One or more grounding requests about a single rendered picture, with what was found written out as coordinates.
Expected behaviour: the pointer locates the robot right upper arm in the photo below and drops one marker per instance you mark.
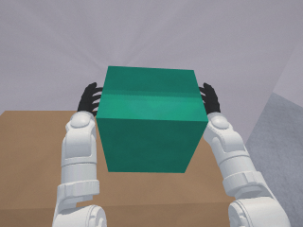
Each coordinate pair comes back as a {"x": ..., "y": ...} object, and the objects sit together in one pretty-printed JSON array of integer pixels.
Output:
[{"x": 256, "y": 212}]

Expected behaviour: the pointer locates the robot left hand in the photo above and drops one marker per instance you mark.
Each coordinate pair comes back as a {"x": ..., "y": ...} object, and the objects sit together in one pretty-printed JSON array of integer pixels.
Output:
[{"x": 86, "y": 101}]

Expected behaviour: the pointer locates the robot left forearm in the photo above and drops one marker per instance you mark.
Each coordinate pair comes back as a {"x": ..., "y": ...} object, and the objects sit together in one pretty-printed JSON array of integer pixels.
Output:
[{"x": 79, "y": 163}]

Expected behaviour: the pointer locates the robot right hand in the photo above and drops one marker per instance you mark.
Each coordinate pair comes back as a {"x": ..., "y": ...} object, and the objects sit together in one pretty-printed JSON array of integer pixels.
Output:
[{"x": 210, "y": 99}]

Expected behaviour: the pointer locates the robot left upper arm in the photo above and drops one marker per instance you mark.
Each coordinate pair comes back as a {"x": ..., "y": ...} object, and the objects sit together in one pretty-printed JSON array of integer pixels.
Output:
[{"x": 83, "y": 216}]

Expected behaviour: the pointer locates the pedestal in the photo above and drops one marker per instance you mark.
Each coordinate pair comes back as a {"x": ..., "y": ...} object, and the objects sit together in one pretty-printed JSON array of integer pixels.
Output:
[{"x": 31, "y": 171}]

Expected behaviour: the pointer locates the carton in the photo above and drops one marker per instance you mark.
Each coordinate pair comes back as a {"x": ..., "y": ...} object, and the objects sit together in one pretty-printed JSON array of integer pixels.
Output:
[{"x": 150, "y": 120}]

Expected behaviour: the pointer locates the robot right forearm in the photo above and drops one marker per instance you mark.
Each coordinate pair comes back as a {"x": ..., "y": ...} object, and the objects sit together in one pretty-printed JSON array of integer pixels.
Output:
[{"x": 240, "y": 178}]

